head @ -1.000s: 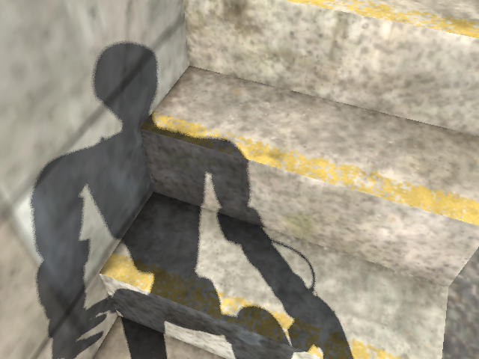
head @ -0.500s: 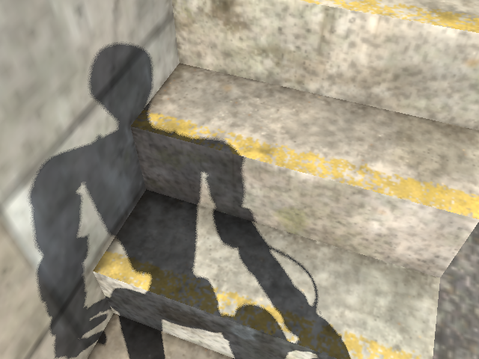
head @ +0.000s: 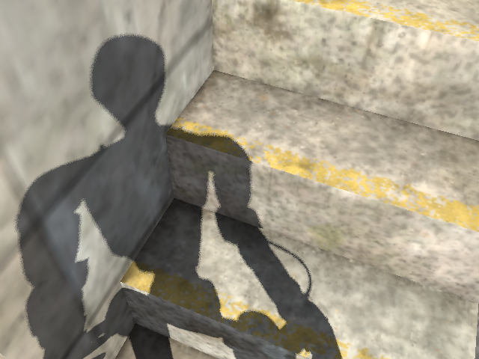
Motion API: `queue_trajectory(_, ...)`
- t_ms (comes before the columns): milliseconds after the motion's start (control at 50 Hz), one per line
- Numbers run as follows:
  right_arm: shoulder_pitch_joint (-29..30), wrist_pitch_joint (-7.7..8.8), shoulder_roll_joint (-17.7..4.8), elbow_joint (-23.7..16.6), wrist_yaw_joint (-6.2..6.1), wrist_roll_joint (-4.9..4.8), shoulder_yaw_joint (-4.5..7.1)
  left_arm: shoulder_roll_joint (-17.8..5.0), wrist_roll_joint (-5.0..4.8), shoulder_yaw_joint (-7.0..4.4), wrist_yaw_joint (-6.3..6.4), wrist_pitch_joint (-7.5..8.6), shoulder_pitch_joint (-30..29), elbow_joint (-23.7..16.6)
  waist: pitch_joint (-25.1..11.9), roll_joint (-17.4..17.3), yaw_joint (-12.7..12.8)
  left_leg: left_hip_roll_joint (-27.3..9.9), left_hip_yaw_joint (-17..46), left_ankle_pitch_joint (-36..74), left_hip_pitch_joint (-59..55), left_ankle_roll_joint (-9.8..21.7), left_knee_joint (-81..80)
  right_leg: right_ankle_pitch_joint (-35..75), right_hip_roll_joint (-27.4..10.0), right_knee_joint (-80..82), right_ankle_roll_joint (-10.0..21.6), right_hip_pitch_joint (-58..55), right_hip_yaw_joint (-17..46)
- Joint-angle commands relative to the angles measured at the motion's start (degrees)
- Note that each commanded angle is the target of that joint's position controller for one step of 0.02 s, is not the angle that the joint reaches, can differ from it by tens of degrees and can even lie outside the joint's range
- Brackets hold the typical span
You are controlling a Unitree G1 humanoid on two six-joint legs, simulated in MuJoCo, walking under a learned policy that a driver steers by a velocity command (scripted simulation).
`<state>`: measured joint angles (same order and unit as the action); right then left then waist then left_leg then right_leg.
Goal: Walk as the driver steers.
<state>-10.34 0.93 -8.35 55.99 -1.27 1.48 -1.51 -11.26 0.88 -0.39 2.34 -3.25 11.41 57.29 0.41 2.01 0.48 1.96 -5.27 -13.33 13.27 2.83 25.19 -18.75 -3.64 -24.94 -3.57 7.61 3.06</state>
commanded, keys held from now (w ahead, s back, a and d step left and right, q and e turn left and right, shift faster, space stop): no key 0.06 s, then e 0.02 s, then w+e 0.74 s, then w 0.18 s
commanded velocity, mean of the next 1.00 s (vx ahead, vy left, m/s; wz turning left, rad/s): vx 0.35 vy -0.01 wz -0.39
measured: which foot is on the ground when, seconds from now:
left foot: down 0.00-0.68, up 0.70-1.00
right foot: down 0.00-0.18, up 0.20-0.60, down 0.62-1.00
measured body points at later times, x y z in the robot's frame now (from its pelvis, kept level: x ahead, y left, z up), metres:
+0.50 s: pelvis -0.01 -0.06 +0.01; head +0.01 -0.09 +0.46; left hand +0.24 +0.11 -0.06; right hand -0.06 -0.33 -0.14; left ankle +0.00 +0.09 -0.74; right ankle -0.04 -0.19 -0.39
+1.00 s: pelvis +0.08 -0.25 +0.20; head +0.05 -0.28 +0.65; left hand +0.18 -0.04 +0.08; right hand +0.23 -0.49 +0.14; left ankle +0.17 -0.17 -0.21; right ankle +0.09 -0.31 -0.54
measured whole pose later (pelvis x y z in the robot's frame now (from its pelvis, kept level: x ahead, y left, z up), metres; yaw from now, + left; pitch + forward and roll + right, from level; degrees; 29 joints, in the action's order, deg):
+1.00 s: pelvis +0.08 -0.25 +0.20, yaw -27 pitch -1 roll +5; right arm -4.1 4.5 -5.5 31.7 2.0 -1.1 -4.9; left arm -10.1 1.9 2.4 1.0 0.6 27.6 45.5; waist -1.5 -0.3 3.0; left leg 8.9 -4.1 -15.2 65.6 4.8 122.6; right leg -14.3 3.1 -33.9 2.0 18.3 3.5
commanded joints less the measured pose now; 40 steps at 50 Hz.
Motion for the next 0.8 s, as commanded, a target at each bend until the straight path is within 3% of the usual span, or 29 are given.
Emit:
queue_trajectory(20,-2.61,0.72,-7.35,-1.67,-0.12,-0.11,1.85,-5.57,0.11,-1.33,0.64,-0.36,3.15,-0.76,-4.86,-4.94,0.46,-8.45,8.75,36.89,-9.85,-0.71,-2.37,11.99,-1.22,2.07,0.91,3.51,1.06)
queue_trajectory(100,-2.20,-0.25,-6.46,-2.35,-0.77,0.73,2.01,-4.57,-0.17,-1.23,0.40,0.00,2.16,0.00,-3.98,-2.73,0.05,-7.99,7.93,24.40,-10.20,-0.77,-4.39,8.58,-1.54,3.81,1.21,5.90,1.61)
queue_trajectory(180,0.76,-0.59,-8.51,-6.06,-2.38,1.20,2.66,-4.76,-0.36,-1.25,1.75,0.33,-2.63,-2.94,-0.55,-5.34,-0.82,-9.61,10.12,-8.87,-5.72,1.66,-9.77,-1.53,1.29,-1.81,2.67,11.74,0.37)
queue_trajectory(220,0.71,-0.84,-10.78,-8.77,-3.58,1.20,3.48,-5.12,-0.65,-1.34,2.41,1.22,-3.83,-5.05,-0.83,-8.60,-1.87,-14.80,16.10,-19.86,-6.79,5.91,-12.33,-6.72,2.50,-11.63,3.96,18.54,-0.77)
queue_trajectory(240,-2.16,-0.90,-13.15,-9.11,-4.26,0.89,4.48,-5.94,-0.93,-1.57,2.28,1.83,-4.94,-6.16,-2.34,-9.76,-3.52,-19.66,21.10,-21.54,-8.25,9.69,-13.66,-10.36,1.82,-21.07,4.03,22.33,-1.27)
queue_trajectory(280,-6.93,-0.70,-15.67,-9.62,-6.31,0.96,5.80,-8.07,-2.03,-2.84,1.79,3.49,-5.82,-7.32,-2.37,-10.67,-5.10,-30.14,29.69,-17.65,-8.05,16.68,-18.16,-17.22,-0.51,-54.27,0.64,31.86,-1.90)
queue_trajectory(300,-7.31,-0.47,-17.46,-8.62,-7.23,0.32,6.37,-6.09,-2.38,-2.80,1.62,4.39,-6.97,-8.74,-0.53,-11.70,-4.26,-32.26,28.13,-15.59,-9.13,16.86,-19.04,-19.40,-1.59,-74.34,-0.30,41.42,-0.17)
queue_trajectory(320,-8.53,0.14,-17.70,-7.04,-7.32,-0.23,6.50,-3.77,-2.80,-2.20,1.69,4.76,-9.86,-11.50,0.39,-12.53,-4.05,-32.19,25.98,-12.56,-12.33,14.39,-18.84,-20.49,-2.71,-91.54,0.11,51.50,1.74)
queue_trajectory(340,-9.87,0.66,-14.79,-4.79,-6.36,0.52,5.67,-2.14,-3.65,-1.32,1.68,5.30,-12.41,-14.98,-0.28,-8.38,-4.01,-30.43,21.36,-9.45,-16.34,10.88,-18.43,-21.03,-3.30,-101.30,1.26,58.96,2.49)
queue_trajectory(360,-10.46,1.52,-12.10,-3.79,-5.18,1.52,4.91,-1.28,-3.74,-0.54,1.13,5.68,-12.38,-18.34,-1.20,-3.97,-2.78,-26.70,15.59,-6.47,-17.86,8.49,-17.66,-20.52,-4.28,-98.54,1.94,60.65,4.38)
queue_trajectory(380,-10.91,1.75,-9.70,-2.45,-3.86,1.44,4.34,-0.01,-4.06,0.34,0.56,6.05,-12.18,-19.85,-1.55,-1.77,-2.76,-24.86,11.10,-3.73,-18.64,7.10,-17.68,-20.55,-3.97,-98.95,2.16,61.53,3.29)
queue_trajectory(420,-10.98,1.43,-11.07,-1.52,-2.80,0.67,4.67,3.70,-3.43,2.49,-0.68,5.60,-11.53,-23.70,-1.64,-0.47,-1.65,-24.70,5.99,-7.02,-16.15,6.39,-19.47,-19.26,-5.18,-97.32,2.42,62.09,3.92)
queue_trajectory(440,-11.24,1.02,-11.90,-1.34,-2.47,0.66,4.72,4.71,-3.60,3.26,-0.83,5.06,-11.96,-25.40,-0.74,-2.24,-1.56,-26.38,6.40,-7.83,-15.13,7.09,-20.81,-19.52,-4.37,-104.03,2.44,65.36,3.39)
queue_trajectory(460,-12.24,0.89,-12.97,-1.39,-2.34,-0.01,5.00,4.93,-3.42,3.77,-0.65,4.18,-11.19,-26.96,-0.29,-3.69,-0.88,-28.38,7.35,-11.76,-16.88,7.23,-21.46,-20.33,-4.54,-108.37,2.23,71.06,4.07)
queue_trajectory(500,-11.44,1.14,-15.78,-2.00,-1.80,-0.02,5.79,4.46,-2.98,4.47,0.12,3.50,-12.35,-30.16,1.56,-3.08,-0.01,-29.85,5.95,-14.25,-16.59,6.87,-21.60,-19.57,-5.96,-108.71,1.06,77.88,5.51)
queue_trajectory(540,-7.35,0.59,-17.22,-3.94,-1.84,-1.45,5.74,4.08,-2.14,5.87,-0.81,3.89,-14.52,-35.70,1.97,-3.82,3.69,-25.82,1.03,-18.81,-5.76,5.16,-22.13,-12.60,-8.05,-90.59,1.78,71.83,4.61)
queue_trajectory(560,-2.56,1.67,-19.99,-7.52,-1.88,-1.32,6.75,2.46,-1.19,5.50,-0.94,4.11,-13.42,-36.24,1.54,-0.45,5.45,-21.95,-5.78,-21.77,6.25,3.81,-23.25,0.06,-8.59,-71.38,1.44,54.39,1.37)
queue_trajectory(580,-2.78,2.29,-20.93,-9.33,-1.41,-2.20,7.27,0.34,-0.69,5.10,-0.45,3.96,-13.23,-35.06,-0.43,-0.77,3.14,-17.41,-10.03,-19.50,20.52,5.47,-26.16,-2.18,-2.67,-55.76,0.63,30.62,-10.55)
queue_trajectory(600,-7.49,2.77,-19.16,-9.04,-1.39,-2.42,6.92,-1.75,-1.84,3.37,0.22,3.87,-14.77,-33.83,-0.89,-7.77,-0.37,-15.69,-9.58,-13.69,21.99,8.54,-26.05,-2.52,0.93,-51.86,-1.39,19.57,-15.49)
queue_trajectory(620,-9.11,3.22,-21.14,-7.75,-0.71,-2.13,7.36,-3.43,-2.33,1.59,0.67,3.07,-10.85,-31.28,-3.58,-12.08,0.69,-16.52,-9.26,-2.24,18.44,11.12,-24.97,-8.79,5.48,-51.13,-0.52,12.91,-20.03)
queue_trajectory(640,-6.67,3.53,-24.00,-7.50,0.56,-1.35,7.54,-7.79,-3.00,-1.40,1.77,3.09,-1.64,-29.61,-8.05,-15.81,8.21,-14.20,-12.24,30.69,8.84,10.37,-10.99,-9.99,8.16,-45.38,2.49,8.22,-20.46)
queue_trajectory(660,-7.20,4.28,-21.10,-9.49,2.03,-0.68,6.59,-12.32,-4.78,-3.57,2.49,2.60,5.89,-28.08,-14.73,-11.90,10.28,-10.43,-14.26,52.08,11.87,9.37,3.47,-1.33,10.57,-40.67,6.02,-3.98,-13.94)
queue_trajectory(680,-2.11,4.65,-23.91,-12.05,2.86,-1.89,7.82,-16.45,-4.69,-6.20,2.61,1.92,15.59,-25.28,-19.44,-8.33,17.88,-9.20,-10.47,45.14,18.57,6.58,20.99,0.83,10.78,-27.22,9.63,-11.92,-3.27)
queue_trajectory(700,-0.06,4.70,-15.85,-15.92,4.53,-2.39,6.49,-21.66,-3.48,-7.41,2.85,1.70,21.02,-19.78,-22.43,13.28,13.67,-2.98,-3.93,-1.22,31.75,3.80,52.46,-13.90,0.20,-5.63,14.91,-13.55,29.53)
queue_trajectory(720,1.42,3.92,-9.36,-16.50,5.79,-3.19,4.76,-19.88,-0.17,-4.79,0.97,3.19,19.82,-18.76,-18.53,16.60,10.35,1.96,7.49,-7.30,34.78,4.31,84.13,-34.12,-9.20,9.34,13.94,2.40,53.51)
queue_trajectory(740,5.60,4.02,-4.33,-20.52,5.90,-2.82,2.51,-12.77,1.12,-1.71,-1.83,4.62,15.25,-19.23,-9.91,13.09,7.27,2.69,10.15,-9.19,38.92,7.10,98.36,-34.83,-9.81,9.81,11.36,16.57,51.33)
queue_trajectory(760,8.11,4.62,-0.04,-24.61,5.62,-2.75,0.38,-7.49,-0.04,-0.28,-3.62,5.04,11.23,-17.58,-0.15,10.66,3.60,2.20,8.29,-12.04,42.95,8.05,100.44,-31.52,-7.04,6.98,9.17,24.59,43.71)
queue_trajectory(780,6.26,5.25,0.40,-26.13,5.89,-1.89,-0.96,-4.25,-0.72,0.39,-4.48,5.47,9.37,-16.56,1.01,7.67,0.44,2.03,8.45,-11.88,44.24,8.22,100.32,-25.64,-4.76,3.15,8.83,24.61,37.88)
queue_trajectory(800,3.65,5.54,-1.91,-26.33,6.50,-2.00,-0.92,-2.88,-0.60,0.56,-4.53,5.50,5.80,-15.97,0.81,5.99,-2.50,1.79,8.56,-11.52,43.12,6.98,99.90,-22.43,-3.66,1.63,9.23,24.47,33.49)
